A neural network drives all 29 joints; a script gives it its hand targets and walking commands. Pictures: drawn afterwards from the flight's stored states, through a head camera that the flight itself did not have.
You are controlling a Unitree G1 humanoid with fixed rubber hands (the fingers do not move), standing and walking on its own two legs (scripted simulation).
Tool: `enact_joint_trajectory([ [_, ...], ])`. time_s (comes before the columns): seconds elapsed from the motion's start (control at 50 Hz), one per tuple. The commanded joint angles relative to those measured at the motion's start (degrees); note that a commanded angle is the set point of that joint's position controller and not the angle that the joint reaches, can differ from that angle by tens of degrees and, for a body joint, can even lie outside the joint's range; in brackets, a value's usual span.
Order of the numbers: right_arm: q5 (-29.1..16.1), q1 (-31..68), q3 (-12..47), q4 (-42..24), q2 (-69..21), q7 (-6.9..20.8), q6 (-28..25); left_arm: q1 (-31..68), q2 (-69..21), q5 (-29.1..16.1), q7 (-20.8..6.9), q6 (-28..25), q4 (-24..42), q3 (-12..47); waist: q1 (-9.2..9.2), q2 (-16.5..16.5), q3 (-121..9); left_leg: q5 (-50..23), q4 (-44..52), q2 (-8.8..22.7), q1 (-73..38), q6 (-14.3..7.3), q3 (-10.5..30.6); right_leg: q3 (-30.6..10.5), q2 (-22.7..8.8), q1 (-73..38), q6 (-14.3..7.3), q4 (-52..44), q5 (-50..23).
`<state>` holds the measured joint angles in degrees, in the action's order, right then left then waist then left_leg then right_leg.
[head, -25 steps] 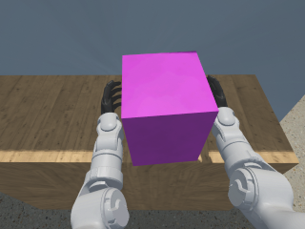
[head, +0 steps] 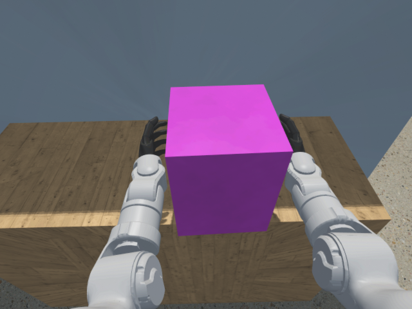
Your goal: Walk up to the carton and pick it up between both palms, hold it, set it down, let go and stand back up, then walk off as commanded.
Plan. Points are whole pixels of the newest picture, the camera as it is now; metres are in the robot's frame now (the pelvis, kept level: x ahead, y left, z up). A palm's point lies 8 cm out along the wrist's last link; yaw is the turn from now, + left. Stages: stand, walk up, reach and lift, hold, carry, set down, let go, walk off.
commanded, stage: reach and lift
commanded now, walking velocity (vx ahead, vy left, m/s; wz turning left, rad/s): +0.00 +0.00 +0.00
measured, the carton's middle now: (220, 161) +0.41 +0.02 +0.07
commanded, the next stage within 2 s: none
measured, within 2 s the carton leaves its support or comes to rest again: neither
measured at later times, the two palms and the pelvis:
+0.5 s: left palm (143, 141) +0.38 +0.16 +0.16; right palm (299, 145) +0.38 -0.13 +0.15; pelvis -0.01 +0.01 +0.00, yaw +0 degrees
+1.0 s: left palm (133, 126) +0.37 +0.17 +0.20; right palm (300, 136) +0.37 -0.12 +0.18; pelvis -0.01 +0.02 +0.00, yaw +1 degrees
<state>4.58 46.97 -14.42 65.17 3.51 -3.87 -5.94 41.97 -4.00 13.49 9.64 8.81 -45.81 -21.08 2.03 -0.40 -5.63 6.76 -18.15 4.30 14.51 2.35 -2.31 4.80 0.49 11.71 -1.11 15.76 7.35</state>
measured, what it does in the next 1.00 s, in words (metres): stands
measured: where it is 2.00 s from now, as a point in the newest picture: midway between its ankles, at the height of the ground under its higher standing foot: outside the picture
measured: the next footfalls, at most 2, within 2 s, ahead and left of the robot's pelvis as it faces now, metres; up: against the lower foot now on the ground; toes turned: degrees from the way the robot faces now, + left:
none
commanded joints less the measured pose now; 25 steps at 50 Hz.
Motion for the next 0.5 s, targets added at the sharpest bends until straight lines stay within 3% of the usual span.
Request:
enact_joint_trajectory([
  [0.0, -0.26, 43.25, 13.05, -11.99, -33.07, 7.9, -0.94, 41.75, -32.11, -1.71, -7.6, -1.67, 9.01, 18.65, -0.33, -0.83, -26.54, -12.34, -0.91, -4.97, -14.36, -1.13, -1.77, -0.18, 1.37, -9.04, 2.46, -0.32, -13.54],
  [0.06, 0.06, 43.53, 11.12, -12.2, -32.98, 7.9, 0.85, 42.24, -31.15, -1.31, -8.52, 0.54, 7.44, 16.65, -0.69, -1.76, -23.42, -6.66, 0.95, -5.43, -13.34, -2.02, -2.41, -0.39, 1.01, -9.11, 2.82, -0.99, -9.02],
  [0.12, -0.57, 43.72, 11.03, -12.57, -32.44, 7.89, 2.1, 42.51, -30.62, -1.49, -8.92, 2.26, 8.54, 16.04, -0.69, -1.41, -22.71, -7.76, 1.1, -5.48, -15.04, -1.94, -2.46, -0.3, 1.24, -9.21, 3.01, -1.19, -8.55],
  [0.14, -0.61, 43.1, 11.06, -12.6, -32.26, 7.68, 2.56, 41.47, -31.03, -1.56, -9.2, 2.92, 8.1, 16.44, -1.5, -1.3, -22.91, -8.15, 1.05, -5.45, -15.93, -1.63, -2.24, -0.14, 1.47, -9.46, 2.76, -1.43, -8.74],
  [0.16, -0.66, 44.46, 10.46, -13.19, -32.12, 7.76, 2.87, 41.73, -30.75, -1.36, -9.32, 3.54, 7.92, 16.09, -0.97, -0.91, -22.37, -8.17, 1.06, -5.35, -16.05, -1.57, -2.25, -0.11, 1.56, -8.91, 2.76, -1.54, -7.54],
  [0.2, -1.7, 44.39, 11.19, -14.88, -32.03, 7.58, 3.29, 41.39, -31.0, -1.91, -9.41, 4.53, 9.37, 17.0, -2.0, -0.46, -22.37, -9.01, 0.61, -5.65, -16.86, -1.4, -2.26, 0.0, 1.6, -9.32, 2.71, -1.62, -8.32],
  [0.24, -1.55, 45.3, 10.53, -14.46, -31.05, 7.98, 3.86, 42.21, -31.66, -1.66, -9.37, 5.64, 9.37, 17.01, -2.11, 0.78, -20.66, -8.05, 0.86, -5.33, -17.58, -1.15, -1.89, 0.31, 1.81, -7.57, 2.49, -2.18, -5.28],
  [0.32, -4.51, 46.51, 13.18, -16.77, -31.68, 7.79, 4.48, 43.63, -33.45, -3.56, -8.69, 6.94, 14.17, 20.6, -2.75, 2.76, -24.21, -12.34, -0.87, -5.11, -20.71, -0.3, -0.87, 0.56, 2.2, -7.21, 2.14, -1.48, -7.07],
  [0.34, -5.33, 47.4, 14.09, -18.39, -31.94, 7.51, 4.82, 42.83, -32.99, -3.77, -8.67, 7.68, 14.11, 20.97, -2.21, 2.25, -24.9, -12.77, -1.15, -5.08, -20.82, -0.31, -0.95, 0.43, 2.34, -7.66, 2.25, -1.44, -7.36],
  [0.38, -5.67, 48.42, 14.23, -18.11, -31.76, 7.34, 5.5, 43.81, -33.46, -3.74, -8.78, 8.54, 14.29, 21.2, -2.83, 1.7, -22.72, -10.67, -0.92, -5.11, -19.81, -0.5, -0.6, 0.24, 2.42, -6.84, 2.21, -1.85, -5.38],
  [0.48, -9.52, 48.24, 18.07, -21.92, -32.8, 5.75, 7.39, 43.04, -33.34, -4.91, -9.01, 10.88, 18.22, 23.32, -3.19, 1.36, -23.84, -13.07, -1.79, -5.37, -20.55, -0.62, -0.04, -0.24, 2.52, -8.91, 2.52, -1.39, -8.93],
])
